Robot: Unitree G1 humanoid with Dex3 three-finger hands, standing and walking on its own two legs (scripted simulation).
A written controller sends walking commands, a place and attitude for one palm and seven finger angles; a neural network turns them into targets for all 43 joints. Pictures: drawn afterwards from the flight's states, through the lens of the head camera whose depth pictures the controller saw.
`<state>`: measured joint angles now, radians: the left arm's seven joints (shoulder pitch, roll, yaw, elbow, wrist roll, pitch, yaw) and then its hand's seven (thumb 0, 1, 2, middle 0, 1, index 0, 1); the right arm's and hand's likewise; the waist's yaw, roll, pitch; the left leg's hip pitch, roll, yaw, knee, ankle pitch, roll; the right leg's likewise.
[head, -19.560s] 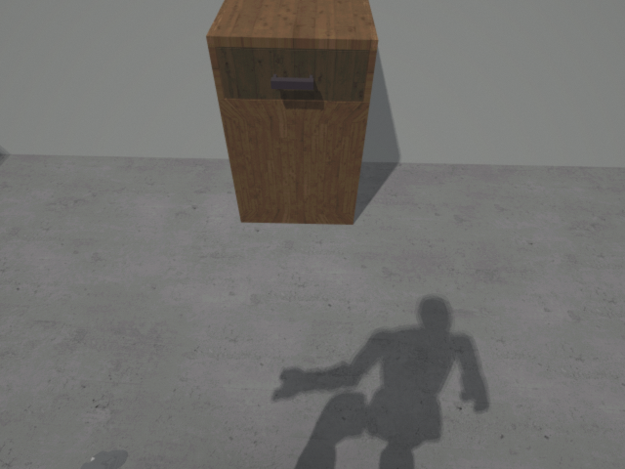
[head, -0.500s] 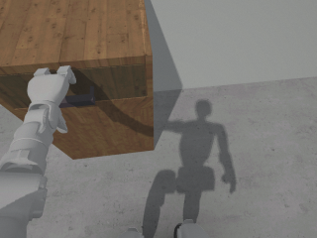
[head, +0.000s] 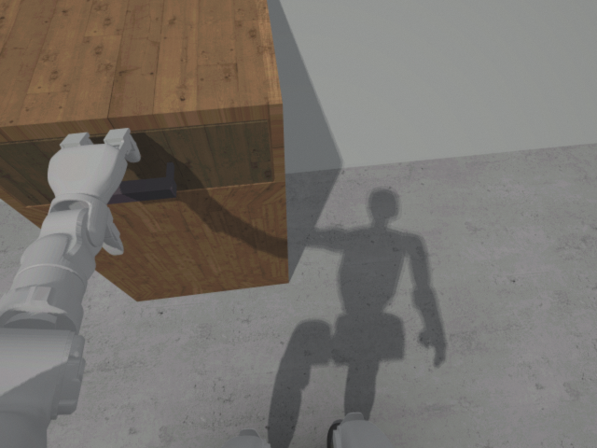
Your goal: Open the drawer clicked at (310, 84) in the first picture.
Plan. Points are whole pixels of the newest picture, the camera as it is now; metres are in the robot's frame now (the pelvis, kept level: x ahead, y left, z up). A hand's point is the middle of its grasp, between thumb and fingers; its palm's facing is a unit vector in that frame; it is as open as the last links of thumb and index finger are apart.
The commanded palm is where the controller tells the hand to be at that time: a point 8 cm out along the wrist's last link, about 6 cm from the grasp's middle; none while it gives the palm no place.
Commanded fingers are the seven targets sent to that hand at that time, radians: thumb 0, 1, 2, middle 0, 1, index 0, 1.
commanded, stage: lower the fingers behind the handle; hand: left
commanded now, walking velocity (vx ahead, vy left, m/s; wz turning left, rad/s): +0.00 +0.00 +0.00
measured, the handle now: (135, 180) +0.53 +0.26 -0.05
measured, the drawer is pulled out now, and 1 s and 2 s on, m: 0.00 0.00 0.00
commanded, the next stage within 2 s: close the thumb around the handle in 1.48 s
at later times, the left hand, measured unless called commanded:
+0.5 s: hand (123, 204) +0.47 +0.26 -0.03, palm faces -0.10 -0.01 -0.99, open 13.8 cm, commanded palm +0.46 +0.25 +0.03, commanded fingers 0.00 -0.50 0.30 -0.30 -1.20 -0.30 -1.20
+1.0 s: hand (136, 213) +0.47 +0.25 -0.06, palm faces -0.09 -0.02 -1.00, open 13.8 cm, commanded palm +0.46 +0.25 -0.01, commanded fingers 0.00 -0.50 0.30 -0.30 -1.20 -0.30 -1.20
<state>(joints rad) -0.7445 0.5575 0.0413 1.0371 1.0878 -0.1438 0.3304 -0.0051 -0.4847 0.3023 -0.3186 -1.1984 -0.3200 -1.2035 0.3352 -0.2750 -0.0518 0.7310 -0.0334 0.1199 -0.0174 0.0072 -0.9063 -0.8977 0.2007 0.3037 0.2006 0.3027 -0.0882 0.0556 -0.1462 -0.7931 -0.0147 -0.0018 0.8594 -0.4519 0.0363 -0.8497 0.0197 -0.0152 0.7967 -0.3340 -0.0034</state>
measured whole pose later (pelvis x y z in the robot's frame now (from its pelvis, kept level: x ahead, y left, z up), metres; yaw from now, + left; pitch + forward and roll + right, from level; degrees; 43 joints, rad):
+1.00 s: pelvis -0.02 +0.00 -0.04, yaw +0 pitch +29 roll -2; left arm -0.83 0.57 0.06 1.12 1.12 -0.12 0.40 -0.01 -0.48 0.30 -0.32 -1.20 -0.32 -1.20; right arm 0.30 -0.27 -0.03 0.75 -0.06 0.07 0.00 0.01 -0.91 -0.90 0.20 0.30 0.20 0.30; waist -0.13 0.06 -0.17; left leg -1.07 -0.01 -0.02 1.10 -0.53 0.03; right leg -1.13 0.02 -0.04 1.03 -0.40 -0.01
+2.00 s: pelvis -0.02 +0.00 -0.05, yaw +0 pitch +29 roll -3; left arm -0.85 0.59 0.05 1.13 1.11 -0.10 0.40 0.00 0.21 0.60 -0.35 -1.27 -0.37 -1.28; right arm 0.30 -0.27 -0.02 0.74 -0.05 0.06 0.00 0.01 -0.91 -0.90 0.20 0.30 0.20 0.30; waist -0.13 0.06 -0.16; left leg -1.11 -0.01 -0.02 1.14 -0.54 0.04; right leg -1.15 0.02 -0.04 1.05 -0.40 -0.01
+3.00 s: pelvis +0.00 +0.00 -0.03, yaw -1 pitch +25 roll -2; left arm -0.50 0.45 0.04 0.85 1.10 -0.09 0.48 0.00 0.68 0.80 -0.32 -1.35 -0.39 -1.35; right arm 0.23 -0.26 -0.05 0.71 -0.04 0.11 0.00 0.01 -0.91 -0.90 0.20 0.30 0.20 0.30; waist -0.05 0.05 -0.17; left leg -0.92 -0.01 0.00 1.03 -0.54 0.04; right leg -0.99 0.03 -0.01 0.97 -0.42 0.00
